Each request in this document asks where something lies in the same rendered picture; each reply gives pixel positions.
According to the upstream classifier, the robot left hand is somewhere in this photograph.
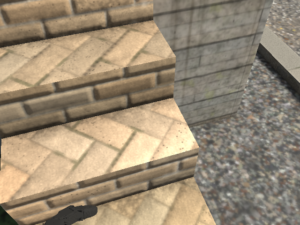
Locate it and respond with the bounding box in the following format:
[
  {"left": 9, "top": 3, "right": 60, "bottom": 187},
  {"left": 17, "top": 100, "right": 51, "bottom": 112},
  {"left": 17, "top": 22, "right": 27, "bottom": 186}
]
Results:
[{"left": 42, "top": 205, "right": 98, "bottom": 225}]

